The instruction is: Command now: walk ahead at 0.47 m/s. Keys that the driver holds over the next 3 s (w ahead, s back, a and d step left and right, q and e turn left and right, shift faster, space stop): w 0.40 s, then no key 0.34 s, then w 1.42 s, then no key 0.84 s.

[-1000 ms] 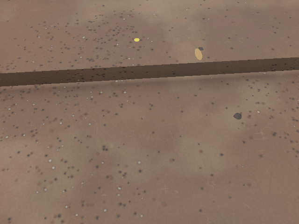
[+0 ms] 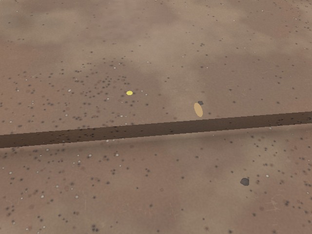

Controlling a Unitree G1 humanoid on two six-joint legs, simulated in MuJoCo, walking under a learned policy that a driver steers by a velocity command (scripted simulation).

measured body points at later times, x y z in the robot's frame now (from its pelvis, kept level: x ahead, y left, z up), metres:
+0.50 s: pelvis +0.27 -0.04 +0.00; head +0.29 -0.05 +0.45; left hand +0.22 +0.19 -0.15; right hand +0.38 -0.28 -0.14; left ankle +0.38 +0.11 -0.68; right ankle +0.24 -0.09 -0.74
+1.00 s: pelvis +0.42 +0.00 +0.00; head +0.42 +0.00 +0.45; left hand +0.48 +0.23 -0.15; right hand +0.40 -0.25 -0.15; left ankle +0.46 +0.06 -0.75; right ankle +0.43 -0.15 -0.70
